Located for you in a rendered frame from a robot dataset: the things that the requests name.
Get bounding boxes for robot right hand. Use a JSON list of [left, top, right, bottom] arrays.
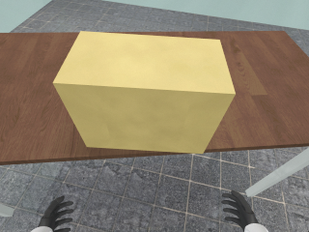
[[221, 190, 259, 232]]

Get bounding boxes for carton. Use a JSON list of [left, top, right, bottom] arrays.
[[53, 31, 236, 154]]

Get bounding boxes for robot left hand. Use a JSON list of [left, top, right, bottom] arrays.
[[38, 195, 74, 232]]

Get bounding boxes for table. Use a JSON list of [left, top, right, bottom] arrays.
[[0, 31, 309, 218]]

